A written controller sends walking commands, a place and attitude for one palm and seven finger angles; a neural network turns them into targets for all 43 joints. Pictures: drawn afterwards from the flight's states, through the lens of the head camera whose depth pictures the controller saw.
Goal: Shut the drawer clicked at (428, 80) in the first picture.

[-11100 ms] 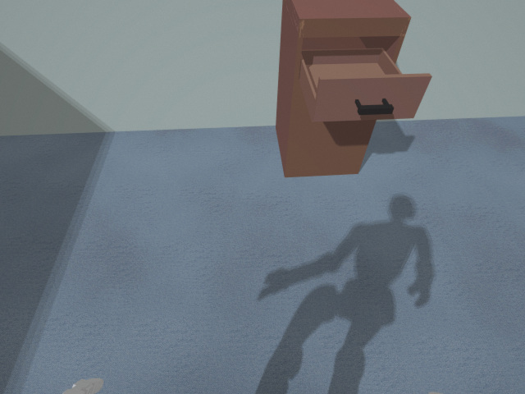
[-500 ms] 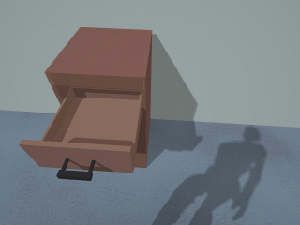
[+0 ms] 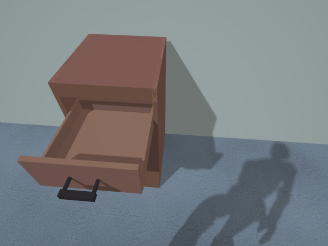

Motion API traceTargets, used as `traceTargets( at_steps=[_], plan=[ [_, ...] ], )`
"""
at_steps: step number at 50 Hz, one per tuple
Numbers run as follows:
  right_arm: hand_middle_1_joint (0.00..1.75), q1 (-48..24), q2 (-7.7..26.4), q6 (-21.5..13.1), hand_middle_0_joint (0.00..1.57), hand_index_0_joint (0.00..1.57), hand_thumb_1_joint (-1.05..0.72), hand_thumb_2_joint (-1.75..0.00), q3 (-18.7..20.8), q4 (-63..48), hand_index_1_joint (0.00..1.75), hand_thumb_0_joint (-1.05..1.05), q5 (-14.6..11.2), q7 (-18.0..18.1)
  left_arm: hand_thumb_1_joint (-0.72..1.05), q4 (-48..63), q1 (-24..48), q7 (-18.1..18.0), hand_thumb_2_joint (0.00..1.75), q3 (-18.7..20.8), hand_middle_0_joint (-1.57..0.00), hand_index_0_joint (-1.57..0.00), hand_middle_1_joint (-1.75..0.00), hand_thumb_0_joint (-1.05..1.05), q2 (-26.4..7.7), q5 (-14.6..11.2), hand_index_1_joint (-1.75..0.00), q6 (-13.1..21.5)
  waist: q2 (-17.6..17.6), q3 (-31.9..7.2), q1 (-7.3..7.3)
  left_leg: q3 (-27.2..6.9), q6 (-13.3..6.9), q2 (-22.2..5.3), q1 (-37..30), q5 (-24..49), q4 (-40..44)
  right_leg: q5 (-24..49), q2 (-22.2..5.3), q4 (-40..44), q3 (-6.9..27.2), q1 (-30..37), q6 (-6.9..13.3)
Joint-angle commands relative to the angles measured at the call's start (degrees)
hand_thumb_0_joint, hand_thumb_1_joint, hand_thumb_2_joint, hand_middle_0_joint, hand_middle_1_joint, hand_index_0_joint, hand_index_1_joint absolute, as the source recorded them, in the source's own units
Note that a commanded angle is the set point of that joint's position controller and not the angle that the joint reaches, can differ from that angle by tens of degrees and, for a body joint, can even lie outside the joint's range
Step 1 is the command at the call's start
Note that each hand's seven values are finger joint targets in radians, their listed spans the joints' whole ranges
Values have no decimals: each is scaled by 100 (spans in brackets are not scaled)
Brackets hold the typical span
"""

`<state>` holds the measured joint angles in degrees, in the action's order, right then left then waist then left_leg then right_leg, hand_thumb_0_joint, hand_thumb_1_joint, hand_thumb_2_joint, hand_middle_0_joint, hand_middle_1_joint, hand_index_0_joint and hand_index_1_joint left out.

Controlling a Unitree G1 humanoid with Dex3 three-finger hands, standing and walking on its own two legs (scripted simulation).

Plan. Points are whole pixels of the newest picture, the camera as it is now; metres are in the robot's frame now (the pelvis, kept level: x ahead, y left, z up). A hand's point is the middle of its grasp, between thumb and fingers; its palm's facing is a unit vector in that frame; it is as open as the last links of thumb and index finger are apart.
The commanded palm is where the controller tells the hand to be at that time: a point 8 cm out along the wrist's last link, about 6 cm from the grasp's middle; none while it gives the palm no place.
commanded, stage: look again from close up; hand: left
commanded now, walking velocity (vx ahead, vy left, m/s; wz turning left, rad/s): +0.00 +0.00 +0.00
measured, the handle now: (80, 188) +0.30 +0.29 -0.11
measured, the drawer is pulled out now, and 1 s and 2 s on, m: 0.30 0.30 0.30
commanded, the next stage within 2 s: raise the hand and make a fist in 0.54 s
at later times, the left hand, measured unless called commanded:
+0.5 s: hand out of the picture +0.01 +0.22 -0.18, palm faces +0.02 -0.98 -0.20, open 7.3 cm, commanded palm none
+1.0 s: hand (89, 235) +0.16 +0.19 -0.03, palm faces -0.07 -1.00 +0.03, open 6.2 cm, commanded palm +0.10 +0.27 -0.06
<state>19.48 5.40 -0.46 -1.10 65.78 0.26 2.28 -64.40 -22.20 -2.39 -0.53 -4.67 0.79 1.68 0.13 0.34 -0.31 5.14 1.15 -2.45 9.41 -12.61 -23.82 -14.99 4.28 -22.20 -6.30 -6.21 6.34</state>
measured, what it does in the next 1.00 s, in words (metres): lowers itself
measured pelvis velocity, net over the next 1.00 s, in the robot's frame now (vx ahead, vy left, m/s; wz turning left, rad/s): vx -0.04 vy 0.05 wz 0.01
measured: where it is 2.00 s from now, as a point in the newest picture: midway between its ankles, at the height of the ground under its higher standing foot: outside the picture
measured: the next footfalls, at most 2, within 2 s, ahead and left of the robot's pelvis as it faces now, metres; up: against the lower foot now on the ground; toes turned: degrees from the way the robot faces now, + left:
none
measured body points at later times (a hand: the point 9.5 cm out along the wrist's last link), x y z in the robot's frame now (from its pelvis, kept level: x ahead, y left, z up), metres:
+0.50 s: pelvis -0.01 +0.04 +0.00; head -0.01 +0.05 +0.45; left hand +0.01 +0.27 -0.16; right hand -0.03 -0.15 -0.17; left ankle -0.02 +0.11 -0.74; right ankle -0.03 -0.04 -0.74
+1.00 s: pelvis -0.04 +0.05 -0.07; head -0.01 +0.06 +0.38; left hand +0.15 +0.24 -0.03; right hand +0.19 -0.21 -0.09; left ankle -0.02 +0.11 -0.74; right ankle -0.02 -0.04 -0.74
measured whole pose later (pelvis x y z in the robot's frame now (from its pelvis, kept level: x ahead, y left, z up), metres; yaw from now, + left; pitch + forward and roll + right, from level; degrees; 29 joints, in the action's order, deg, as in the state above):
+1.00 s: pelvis -0.04 +0.05 -0.07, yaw +1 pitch +11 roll +0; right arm 7.9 15.2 -13.5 4.8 30.3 -0.5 -1.8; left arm -2.6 -26.6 14.3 1.9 -7.4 -9.9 30.0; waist 2.1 -9.5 1.2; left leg 5.0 -4.9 2.4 42.9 -27.7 -59.0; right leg -27.6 1.0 -59.1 -4.5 -43.2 3.8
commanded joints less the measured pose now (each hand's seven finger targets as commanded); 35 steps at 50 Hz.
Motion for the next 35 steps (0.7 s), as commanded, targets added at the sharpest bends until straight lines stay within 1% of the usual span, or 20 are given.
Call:
traceTargets(
  at_steps=[1,2,3,5,6,7,8,10,11,12,14,17,19,26,29,31,32,33,34,35],
  plan=[
    [30,-142,649,-133,20,20,-90,-90,137,-445,30,0,12,-13,90,-15,-719,-285,90,123,-20,-20,-30,0,-824,60,-30,216,570,1258,-124,166,32,-120,1179,-663,-1214,5544,-1482,567,1631,-647,-1376],
    [30,520,453,48,20,20,-90,-90,221,-556,30,0,1,1,90,260,-576,-246,90,191,-20,-20,-30,0,-1027,52,-30,234,567,736,328,-328,-135,44,1070,-1008,-1751,5520,-1704,590,1447,-337,-1612],
    [30,774,465,49,20,20,-90,-90,284,-517,30,0,-35,-5,90,364,-217,-236,90,223,-20,-20,-30,0,-954,21,-30,184,314,349,494,-216,-154,29,835,-980,-1867,4920,-1457,520,994,-353,-1398],
    [30,748,306,6,20,20,-90,-90,214,-617,30,0,-31,-37,90,579,-30,-197,90,244,-20,-20,-30,0,-944,-3,-30,138,28,-316,341,-163,-198,63,670,-639,-1454,3463,-1419,248,984,103,-520],
    [30,591,280,9,20,20,-90,-90,175,-680,30,0,0,-48,90,606,-120,-166,90,213,-20,-20,-30,0,-846,7,-30,150,-4,-356,232,-240,-215,58,592,-575,-1293,2176,-1513,337,1254,-70,-149],
    [30,528,296,22,20,20,-90,-90,177,-690,30,0,27,-58,90,592,-88,-132,90,187,-20,-20,-30,0,-825,18,-30,135,22,-146,221,-280,-204,12,515,-663,-1119,936,-1571,518,1407,-443,74],
    [30,595,338,21,20,20,-90,-90,179,-699,30,0,51,-68,90,623,-23,-116,90,184,-20,-20,-30,0,-789,30,-30,109,50,92,251,-339,-221,-23,420,-598,-886,19,-1522,618,1458,-814,127],
    [30,662,435,-19,20,20,-90,-90,155,-667,30,0,84,-80,90,643,61,-95,90,159,-20,-20,-30,0,-690,25,-30,69,34,588,232,-614,-328,-175,408,-315,-405,-653,-1229,544,1335,-1254,-14],
    [30,667,520,-39,20,20,-90,-90,132,-640,30,0,103,-69,90,634,19,-90,90,146,-20,-20,-30,0,-616,7,-30,77,-55,716,171,-745,-390,-283,570,-214,-321,-522,-1093,466,1309,-1232,-102],
    [30,610,504,-66,20,20,-90,-90,104,-596,30,0,100,-66,90,622,80,-72,90,131,-20,-20,-30,0,-680,-7,-30,29,-412,733,131,-945,-442,-314,793,-223,-31,-451,-999,279,1151,-1009,-117],
    [30,476,588,-99,20,20,-90,-90,65,-606,30,0,90,-46,90,588,-28,-51,90,104,-20,-20,-30,0,-694,-19,-30,-2,-437,670,-5,-1135,-523,-402,1036,-219,238,-124,-858,72,998,-625,-172],
    [30,438,665,-131,20,20,-90,-90,41,-580,30,0,88,-32,90,548,-69,-33,90,83,-20,-20,-30,0,-728,-30,-30,-12,-176,430,-57,-1106,-521,-392,927,-21,281,195,-908,-23,935,-338,-196],
    [30,427,690,-131,20,20,-90,-90,37,-540,30,0,79,-29,90,552,-7,-26,90,73,-20,-20,-30,0,-738,-30,-30,-20,-46,493,-43,-1089,-514,-363,880,-45,318,166,-932,-6,957,-391,-199],
    [30,363,756,-169,20,20,-90,-90,16,-376,30,0,67,-12,90,495,10,-29,90,58,-20,-20,-30,0,-730,-23,-30,-43,-111,398,-32,-1133,-550,-437,471,691,408,489,-912,-143,828,-408,-277],
    [30,330,751,-173,20,20,-90,-90,18,-303,30,0,48,1,90,418,-26,-35,90,47,-20,-20,-30,0,-738,-26,-30,-42,39,361,-18,-1044,-540,-411,303,874,358,609,-965,-98,836,-404,-299],
    [30,295,773,-174,20,20,-90,-90,14,-259,30,0,43,2,90,387,-43,-36,90,36,-20,-20,-30,0,-730,-26,-30,-50,-86,392,-12,-1071,-539,-419,235,983,402,576,-948,-110,830,-450,-316],
    [30,-380,988,-168,20,20,-90,-90,55,-743,30,0,-41,-52,90,195,-368,-232,90,31,-20,-20,-30,0,-921,37,-30,59,402,865,-206,-804,-376,-442,812,1284,-618,2242,-1235,83,1068,-786,-512],
    [30,-288,2091,-992,20,20,-90,-90,325,-2887,30,0,-304,143,90,9110,3756,-154,90,689,-22,-22,-32,0,-2226,-1156,-32,1122,-896,-2160,674,-897,-236,154,-870,1810,-49,1726,-675,-483,704,-598,-432],
    [30,-705,1574,-1558,20,20,-90,-90,75,-2496,30,0,-213,281,90,8034,1659,-351,90,550,-24,-24,-34,0,-1875,-703,-34,863,-1705,-2412,127,-1007,11,-222,-1443,2626,86,529,-456,-1021,486,-808,-315],
    [30,-636,1348,-1755,20,20,-90,-90,218,-2381,30,0,-271,234,90,7064,14,-549,90,-112,-26,-26,-37,0,-735,-828,-37,128,-1435,-1439,293,-1273,287,-305,-830,2539,394,-374,-433,-1485,268,-1581,-452]
  ],
)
